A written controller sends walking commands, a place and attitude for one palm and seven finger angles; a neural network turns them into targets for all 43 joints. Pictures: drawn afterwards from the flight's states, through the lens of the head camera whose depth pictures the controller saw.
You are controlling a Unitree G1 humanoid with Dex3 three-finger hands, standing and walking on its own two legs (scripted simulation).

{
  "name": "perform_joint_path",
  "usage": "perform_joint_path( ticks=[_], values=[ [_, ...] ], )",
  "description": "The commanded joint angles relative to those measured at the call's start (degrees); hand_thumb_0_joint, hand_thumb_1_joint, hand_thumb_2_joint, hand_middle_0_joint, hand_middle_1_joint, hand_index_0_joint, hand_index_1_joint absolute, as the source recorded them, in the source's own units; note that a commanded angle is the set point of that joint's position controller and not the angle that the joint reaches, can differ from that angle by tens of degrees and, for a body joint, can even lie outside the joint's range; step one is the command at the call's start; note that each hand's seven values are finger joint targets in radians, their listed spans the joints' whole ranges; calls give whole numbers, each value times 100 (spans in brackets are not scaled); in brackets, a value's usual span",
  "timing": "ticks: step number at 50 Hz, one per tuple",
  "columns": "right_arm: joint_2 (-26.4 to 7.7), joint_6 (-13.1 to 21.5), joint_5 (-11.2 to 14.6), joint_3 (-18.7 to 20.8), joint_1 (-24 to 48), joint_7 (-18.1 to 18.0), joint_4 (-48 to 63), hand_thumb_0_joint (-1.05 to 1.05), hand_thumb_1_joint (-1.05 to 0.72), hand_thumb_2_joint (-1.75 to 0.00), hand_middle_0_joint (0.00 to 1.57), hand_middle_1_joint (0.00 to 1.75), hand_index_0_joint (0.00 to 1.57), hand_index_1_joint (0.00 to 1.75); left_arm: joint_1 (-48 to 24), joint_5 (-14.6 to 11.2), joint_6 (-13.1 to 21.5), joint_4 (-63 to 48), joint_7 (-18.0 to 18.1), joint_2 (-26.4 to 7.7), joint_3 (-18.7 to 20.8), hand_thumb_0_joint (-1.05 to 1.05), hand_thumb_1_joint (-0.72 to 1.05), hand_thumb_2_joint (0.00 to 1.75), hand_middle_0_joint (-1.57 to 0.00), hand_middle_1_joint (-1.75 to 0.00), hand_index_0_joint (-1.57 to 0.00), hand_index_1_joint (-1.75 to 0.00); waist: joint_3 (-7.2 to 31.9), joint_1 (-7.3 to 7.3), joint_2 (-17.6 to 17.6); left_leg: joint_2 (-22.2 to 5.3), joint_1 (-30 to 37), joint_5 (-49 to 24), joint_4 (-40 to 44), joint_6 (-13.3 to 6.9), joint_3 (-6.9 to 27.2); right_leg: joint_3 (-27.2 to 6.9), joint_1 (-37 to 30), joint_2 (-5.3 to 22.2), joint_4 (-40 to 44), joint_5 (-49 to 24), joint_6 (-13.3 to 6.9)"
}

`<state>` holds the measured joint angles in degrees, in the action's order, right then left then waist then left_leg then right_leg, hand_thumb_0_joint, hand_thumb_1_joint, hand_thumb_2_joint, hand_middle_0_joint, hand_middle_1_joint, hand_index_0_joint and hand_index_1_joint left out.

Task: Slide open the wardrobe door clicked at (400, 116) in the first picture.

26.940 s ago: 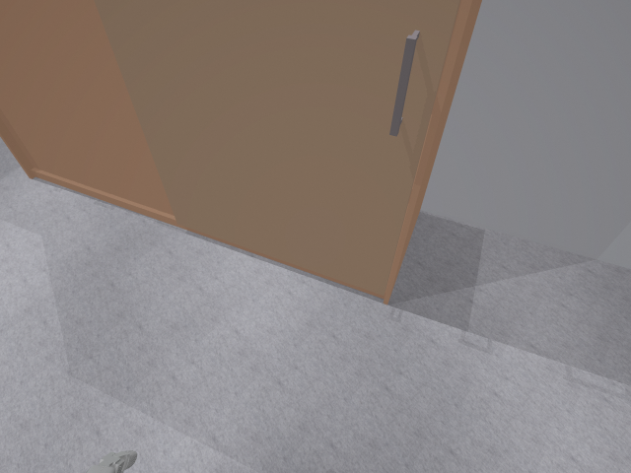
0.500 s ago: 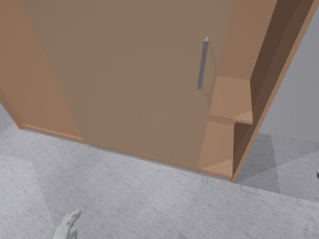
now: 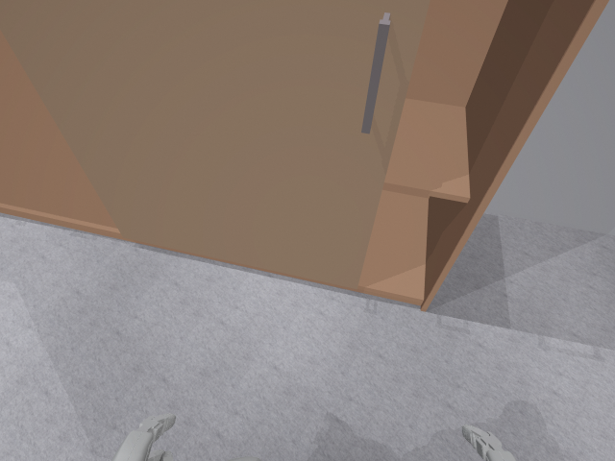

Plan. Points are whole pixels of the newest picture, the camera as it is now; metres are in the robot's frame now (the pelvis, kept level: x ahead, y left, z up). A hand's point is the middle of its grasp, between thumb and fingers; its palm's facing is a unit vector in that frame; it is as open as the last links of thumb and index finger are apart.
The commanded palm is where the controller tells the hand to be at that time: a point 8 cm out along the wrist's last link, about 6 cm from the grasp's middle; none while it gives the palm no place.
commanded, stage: let the arm hang, fingers relaxed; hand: right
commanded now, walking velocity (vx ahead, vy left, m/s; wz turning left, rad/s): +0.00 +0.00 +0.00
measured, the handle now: (375, 77) +0.74 -0.05 +0.12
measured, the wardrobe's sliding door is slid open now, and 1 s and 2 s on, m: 0.23 0.23 0.23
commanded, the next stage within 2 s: look to check the result in 0.86 s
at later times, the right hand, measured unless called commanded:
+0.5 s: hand out of the picture +0.04 -0.19 -0.14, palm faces -0.01 +0.98 -0.22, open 7.3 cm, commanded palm none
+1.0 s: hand out of the picture -0.01 -0.18 -0.15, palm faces -0.01 +0.99 -0.16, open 7.4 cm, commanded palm none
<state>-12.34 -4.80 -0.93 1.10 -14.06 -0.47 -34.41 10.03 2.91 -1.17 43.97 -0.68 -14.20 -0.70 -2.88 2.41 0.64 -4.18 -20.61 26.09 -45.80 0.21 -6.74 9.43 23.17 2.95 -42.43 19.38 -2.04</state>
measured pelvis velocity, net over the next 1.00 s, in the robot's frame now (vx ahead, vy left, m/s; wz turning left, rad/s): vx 0.01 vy -0.02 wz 0.02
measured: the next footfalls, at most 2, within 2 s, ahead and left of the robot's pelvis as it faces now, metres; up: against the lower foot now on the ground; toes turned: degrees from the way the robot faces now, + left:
none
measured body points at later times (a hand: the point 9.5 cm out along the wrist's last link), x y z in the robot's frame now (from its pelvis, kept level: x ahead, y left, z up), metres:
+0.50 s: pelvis +0.02 -0.01 +0.03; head +0.02 +0.00 +0.48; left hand +0.03 +0.22 -0.13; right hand +0.04 -0.24 -0.12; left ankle -0.01 +0.10 -0.71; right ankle +0.04 -0.11 -0.71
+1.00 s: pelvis +0.01 -0.02 +0.03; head +0.02 -0.02 +0.48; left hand -0.02 +0.18 -0.13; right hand -0.01 -0.23 -0.13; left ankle -0.01 +0.10 -0.71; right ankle +0.04 -0.11 -0.71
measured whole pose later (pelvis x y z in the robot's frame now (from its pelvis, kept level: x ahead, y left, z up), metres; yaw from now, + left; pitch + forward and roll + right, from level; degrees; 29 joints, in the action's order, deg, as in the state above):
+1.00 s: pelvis +0.01 -0.02 +0.03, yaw +1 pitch -1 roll +0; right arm -6.8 -0.1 -0.5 -0.4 -16.7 -2.2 -67.1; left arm 16.6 1.5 -0.7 66.3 1.7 -6.7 -0.1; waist -2.2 0.9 -0.1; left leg -2.6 -7.6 13.2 -22.4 0.7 -5.2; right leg 11.2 10.7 1.3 -22.0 10.2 -3.0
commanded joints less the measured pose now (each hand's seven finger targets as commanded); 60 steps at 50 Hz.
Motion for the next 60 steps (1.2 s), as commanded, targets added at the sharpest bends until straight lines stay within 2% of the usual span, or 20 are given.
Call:
perform_joint_path(
  ticks=[1,2,3,4,5,7,8,10,14,17,22,28,32,38,43,46,56,60],
  values=[
    [-728,447,-9,196,-320,7,-329,0,-90,-90,20,30,20,30,-105,-32,171,-61,125,-837,197,0,90,90,-20,-30,-20,-30,900,-357,-1274,-13,1075,-1298,1225,34,503,-1254,-514,952,1612,-2819,-292],
    [-808,495,-5,184,-476,-9,-654,0,-90,-90,20,30,20,30,-158,-78,164,26,119,-649,175,0,90,90,-20,-30,-20,-30,1021,-360,-1050,-167,1208,-2088,1557,-45,748,-883,-619,624,1371,-2285,-59],
    [-925,561,-11,166,-455,-23,-902,0,-90,-90,20,30,20,30,-107,-133,132,75,125,-511,177,0,90,90,-20,-30,-20,-30,1073,-260,-470,-459,1150,-2796,1834,-170,1127,-687,-739,379,1077,-1797,103],
    [-775,611,-30,189,-319,-44,-1112,0,-90,-90,20,30,20,30,-29,-129,91,204,149,-311,186,0,90,90,-20,-30,-20,-30,1002,-167,-35,-765,1004,-3194,2142,-314,1397,-573,-837,228,939,-1191,181],
    [-690,633,-45,207,-198,-68,-1226,0,-90,-90,20,30,20,30,123,-114,48,334,156,-174,194,0,90,90,-20,-30,-20,-30,922,-84,19,-902,942,-3359,2285,-382,1420,-574,-906,156,985,-829,197],
    [-680,620,-18,122,38,-81,-1470,0,-90,-90,20,30,20,30,288,-124,-6,642,146,-113,185,0,90,90,-20,-30,-20,-30,781,12,-318,-780,661,-2564,2464,-376,1228,-613,-1255,206,1286,-866,173],
    [-617,608,-9,96,14,-88,-1576,0,-90,-90,20,30,20,30,300,-127,-13,716,149,-138,200,0,90,90,-20,-30,-20,-30,761,-10,-229,-590,579,-2335,2520,-285,1012,-650,-1470,295,1402,-1088,134],
    [-517,584,0,37,-49,-88,-1870,0,-90,-90,20,30,20,30,330,-136,-5,938,172,-184,210,0,90,90,-20,-30,-20,-30,610,-41,-272,-444,572,-2056,2636,-208,816,-712,-1521,452,1646,-1243,81],
    [-453,582,11,-24,-189,-114,-2322,0,-90,-90,20,30,20,30,407,-158,32,1291,197,-191,188,0,90,90,-20,-30,-20,-30,441,-108,78,-387,841,-2221,2735,-173,684,-680,-1507,525,1927,-1414,83],
    [-379,578,20,-51,-225,-132,-2560,0,-90,-90,20,30,20,30,474,-152,61,1519,211,-172,166,0,90,90,-20,-30,-20,-30,199,-137,133,-342,852,-2115,2766,-168,645,-695,-1490,557,2141,-1468,72],
    [-304,577,31,-63,-294,-151,-2809,0,-90,-90,20,30,20,30,569,-147,99,1804,219,-83,128,0,90,90,-20,-30,-20,-30,36,-177,57,-334,905,-1896,2839,-169,644,-709,-1497,550,2344,-1461,52],
    [-231,595,30,-48,-375,-176,-2967,0,-90,-90,20,30,20,30,696,-154,135,2003,236,14,114,0,90,90,-20,-30,-20,-30,28,-211,-143,-343,1030,-1931,2886,-174,647,-702,-1525,533,2419,-1561,49],
    [-165,559,36,-56,-389,-170,-3053,0,-90,-90,20,30,20,30,775,-144,122,2087,252,85,107,0,90,90,-20,-30,-20,-30,-236,-195,-241,-321,921,-1630,2917,-178,649,-685,-1392,512,2567,-1179,55],
    [-129,569,29,-46,-482,-179,-3075,0,-90,-90,20,30,20,30,919,-163,132,2104,261,117,124,0,90,90,-20,-30,-20,-30,-132,-192,-70,-304,934,-1654,2894,-170,643,-682,-1459,521,2559,-1182,22],
    [-47,563,22,-52,-577,-191,-3095,0,-90,-90,20,30,20,30,984,-168,118,2111,264,160,150,0,90,90,-20,-30,-20,-30,-209,-176,42,-286,793,-1490,2903,-164,640,-681,-1465,507,2574,-954,9],
    [9,555,21,-50,-605,-194,-3108,0,-90,-90,20,30,20,30,1019,-159,131,2135,270,201,153,0,90,90,-20,-30,-20,-30,-164,-160,-127,-291,803,-1501,2855,-163,646,-680,-1457,501,2600,-921,-1],
    [84,555,0,-48,-699,-202,-3128,0,-90,-90,20,30,20,30,1060,-166,136,2106,276,233,176,0,90,90,-20,-30,-20,-30,-217,-145,-41,-281,718,-1481,2809,-144,630,-711,-1405,501,2616,-821,-25],
    [83,539,-7,-48,-709,-199,-3119,0,-90,-90,20,30,20,30,1021,-165,128,2080,270,224,187,0,90,90,-20,-30,-20,-30,-259,-147,-171,-267,652,-1391,2786,-139,617,-733,-1363,500,2660,-643,-30]
  ],
)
